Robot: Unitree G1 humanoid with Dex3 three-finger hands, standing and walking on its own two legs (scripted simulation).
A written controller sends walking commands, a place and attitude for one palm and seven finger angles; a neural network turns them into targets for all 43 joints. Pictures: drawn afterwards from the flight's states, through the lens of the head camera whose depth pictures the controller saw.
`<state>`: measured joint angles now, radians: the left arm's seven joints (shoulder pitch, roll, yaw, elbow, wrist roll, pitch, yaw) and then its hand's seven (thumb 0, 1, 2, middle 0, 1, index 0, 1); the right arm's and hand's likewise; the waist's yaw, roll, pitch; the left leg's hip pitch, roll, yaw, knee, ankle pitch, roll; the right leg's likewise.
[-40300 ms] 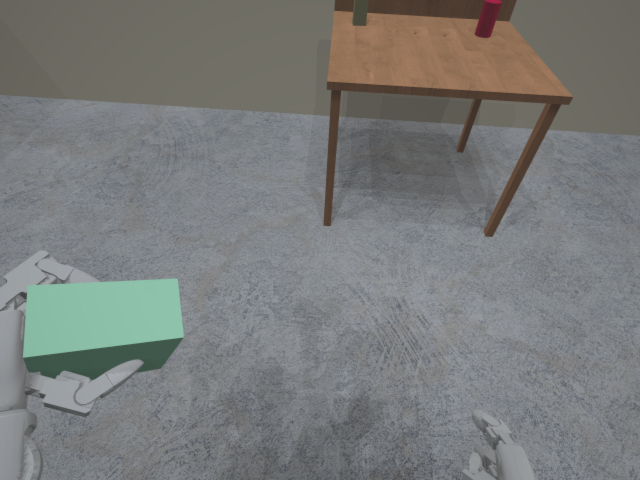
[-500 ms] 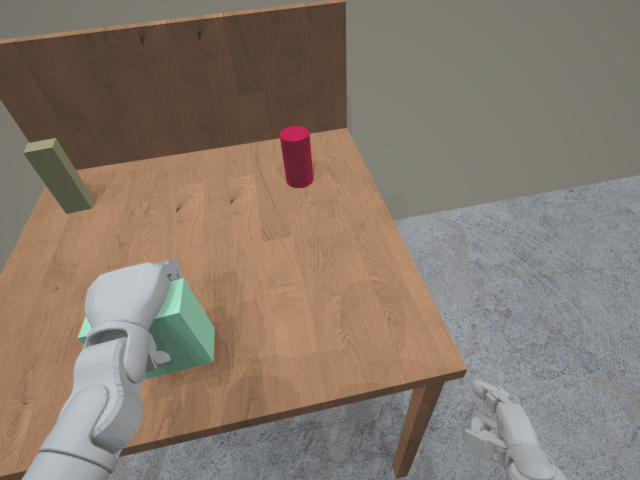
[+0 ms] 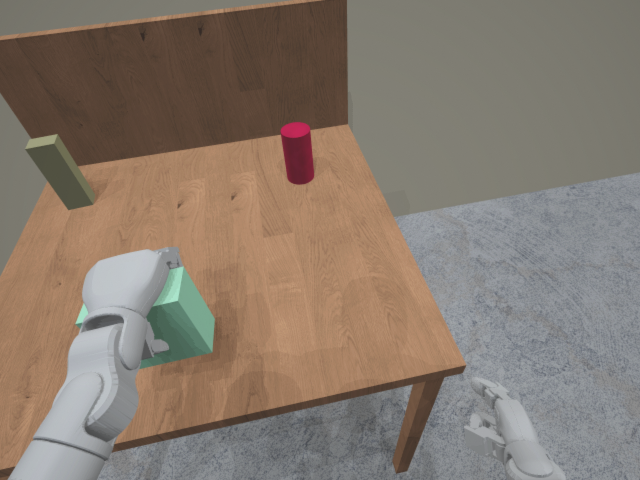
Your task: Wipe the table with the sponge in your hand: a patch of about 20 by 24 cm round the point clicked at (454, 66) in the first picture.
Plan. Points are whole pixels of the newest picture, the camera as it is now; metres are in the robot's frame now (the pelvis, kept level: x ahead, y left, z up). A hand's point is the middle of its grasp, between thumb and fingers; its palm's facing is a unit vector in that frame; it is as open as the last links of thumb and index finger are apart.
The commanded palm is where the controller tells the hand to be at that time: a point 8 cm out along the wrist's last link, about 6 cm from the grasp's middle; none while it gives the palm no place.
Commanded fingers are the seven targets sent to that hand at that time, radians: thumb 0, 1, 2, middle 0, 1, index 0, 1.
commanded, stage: bring the sponge back beside the body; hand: left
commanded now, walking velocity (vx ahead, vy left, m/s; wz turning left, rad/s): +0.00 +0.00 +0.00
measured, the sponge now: (159, 329) +0.27 +0.27 +0.04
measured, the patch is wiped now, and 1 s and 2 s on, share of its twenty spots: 1.00 1.00 1.00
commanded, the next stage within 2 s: step back with the hand held close in 1.54 s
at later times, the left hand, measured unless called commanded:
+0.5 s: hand (126, 325) +0.24 +0.28 +0.09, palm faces +0.00 -0.12 -0.99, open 9.9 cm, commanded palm +0.21 +0.28 +0.16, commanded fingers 0.00 0.10 1.30 -1.20 -1.60 -1.20 -1.60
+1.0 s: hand (95, 354) +0.20 +0.29 +0.10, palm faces +0.03 -0.12 -0.99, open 9.9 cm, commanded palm +0.16 +0.28 +0.17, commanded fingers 0.00 0.10 1.30 -1.20 -1.60 -1.20 -1.60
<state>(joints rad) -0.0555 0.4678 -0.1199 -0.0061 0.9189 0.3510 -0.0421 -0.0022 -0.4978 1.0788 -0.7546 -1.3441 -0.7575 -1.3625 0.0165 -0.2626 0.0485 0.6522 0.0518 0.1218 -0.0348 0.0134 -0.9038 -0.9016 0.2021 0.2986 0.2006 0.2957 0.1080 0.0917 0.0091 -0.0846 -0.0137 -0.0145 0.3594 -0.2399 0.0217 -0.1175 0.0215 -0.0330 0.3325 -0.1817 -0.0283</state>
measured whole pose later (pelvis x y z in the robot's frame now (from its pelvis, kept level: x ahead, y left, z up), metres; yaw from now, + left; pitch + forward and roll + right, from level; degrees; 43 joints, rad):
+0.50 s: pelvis +0.00 +0.00 +0.00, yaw +0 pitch -3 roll -1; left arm 0.11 0.51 -0.05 -0.16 0.88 0.33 -0.04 0.00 -0.50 1.08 -0.76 -1.34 -0.76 -1.36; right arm 0.03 -0.27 0.04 0.64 0.05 0.12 -0.03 0.01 -0.90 -0.90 0.20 0.30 0.20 0.30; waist 0.12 0.09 0.02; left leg -0.07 -0.01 -0.01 0.38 -0.26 0.02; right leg -0.10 0.03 -0.03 0.34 -0.19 -0.03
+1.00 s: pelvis +0.00 +0.01 +0.00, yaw +0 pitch -4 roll -1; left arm 0.28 0.54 0.00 -0.34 0.85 0.33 -0.04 0.00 -0.50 1.08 -0.76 -1.34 -0.76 -1.36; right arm 0.03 -0.27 0.04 0.62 0.04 0.13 -0.02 0.01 -0.90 -0.90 0.20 0.30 0.18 0.29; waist 0.14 0.10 0.02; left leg -0.06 -0.02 -0.01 0.39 -0.26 0.03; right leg -0.09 0.02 -0.03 0.35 -0.19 -0.02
